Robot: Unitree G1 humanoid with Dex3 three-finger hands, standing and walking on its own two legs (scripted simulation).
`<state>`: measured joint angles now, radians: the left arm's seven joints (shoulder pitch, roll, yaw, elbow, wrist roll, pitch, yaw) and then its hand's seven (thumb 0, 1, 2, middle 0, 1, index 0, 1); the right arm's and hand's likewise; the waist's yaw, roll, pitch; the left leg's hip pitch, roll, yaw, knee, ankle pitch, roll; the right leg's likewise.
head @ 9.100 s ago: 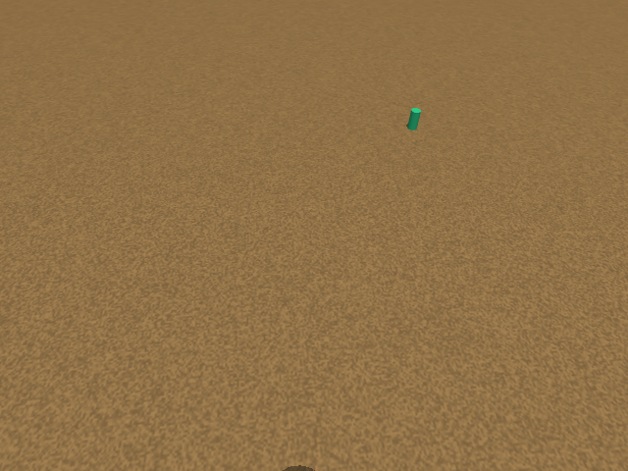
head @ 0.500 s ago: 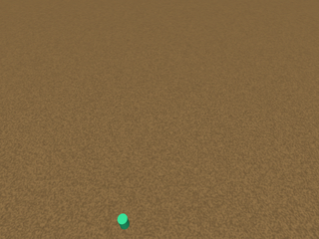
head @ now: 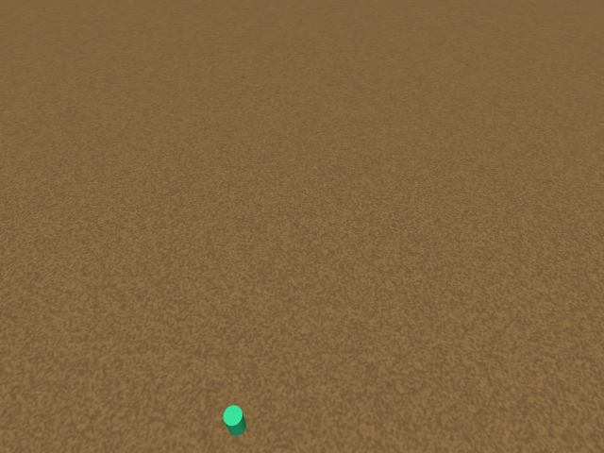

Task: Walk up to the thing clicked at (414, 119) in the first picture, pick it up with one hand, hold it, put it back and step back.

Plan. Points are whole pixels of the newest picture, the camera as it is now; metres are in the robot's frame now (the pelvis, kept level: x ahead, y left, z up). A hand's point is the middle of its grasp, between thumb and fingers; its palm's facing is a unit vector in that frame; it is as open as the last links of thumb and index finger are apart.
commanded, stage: stand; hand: left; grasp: from above
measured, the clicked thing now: (235, 420) +0.36 +0.19 -0.73
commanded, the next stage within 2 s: rise first in 0.60 s
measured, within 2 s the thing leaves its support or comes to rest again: neither
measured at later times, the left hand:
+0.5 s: hand out of the picture +0.07 +0.26 -0.16, palm faces -0.03 -0.94 -0.35, open 7.3 cm
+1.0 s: hand out of the picture +0.15 +0.25 -0.17, palm faces -0.05 -0.93 -0.36, open 9.9 cm
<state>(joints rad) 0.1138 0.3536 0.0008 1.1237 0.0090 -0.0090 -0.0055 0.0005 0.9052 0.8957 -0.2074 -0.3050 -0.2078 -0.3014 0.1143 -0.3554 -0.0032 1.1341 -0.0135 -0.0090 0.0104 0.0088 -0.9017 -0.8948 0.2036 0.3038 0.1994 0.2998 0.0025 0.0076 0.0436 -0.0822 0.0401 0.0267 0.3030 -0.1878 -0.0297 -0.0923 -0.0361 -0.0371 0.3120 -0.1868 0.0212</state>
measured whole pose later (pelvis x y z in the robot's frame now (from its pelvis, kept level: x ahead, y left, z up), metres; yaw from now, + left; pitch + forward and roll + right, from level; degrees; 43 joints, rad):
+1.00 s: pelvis -0.02 +0.01 -0.03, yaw +0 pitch +7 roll +0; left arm -0.03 0.33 0.14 0.97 0.13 0.03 -0.02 0.00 0.29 0.90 -0.17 -0.78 -0.18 -0.77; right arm 0.24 -0.25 -0.03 0.76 0.02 -0.04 -0.01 0.01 -0.92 -0.90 0.20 0.30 0.20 0.30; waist -0.03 0.00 0.00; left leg -0.46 0.05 0.02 0.65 -0.32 -0.02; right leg -0.46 -0.04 -0.03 0.64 -0.30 0.02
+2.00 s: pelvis -0.09 +0.01 -0.32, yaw -1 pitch +34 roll -2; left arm -0.33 0.41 0.05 0.77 0.81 -0.05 0.21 -0.01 -0.46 0.96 -0.13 -0.99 -0.14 -0.99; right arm 0.06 -0.28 -0.10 0.69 -0.03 -0.12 0.05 0.01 -0.89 -0.90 0.20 0.30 0.20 0.30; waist -0.02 0.03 -0.15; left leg -1.89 0.04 -0.06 1.98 -0.68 -0.03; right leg -1.87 -0.05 -0.01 1.95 -0.67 0.02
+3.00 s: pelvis -0.11 +0.01 -0.42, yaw -3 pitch +33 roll -5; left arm -0.70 0.51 0.03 1.24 1.20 -0.16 0.43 0.00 -0.46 0.96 -0.17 -0.93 -0.17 -0.94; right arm 0.12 -0.25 -0.06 0.77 -0.11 -0.07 0.11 0.01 -0.90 -0.90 0.20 0.30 0.20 0.30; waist -0.12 0.02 -0.12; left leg -2.20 0.02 -0.10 2.30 -0.68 -0.01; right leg -2.16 -0.04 -0.01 2.24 -0.66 0.04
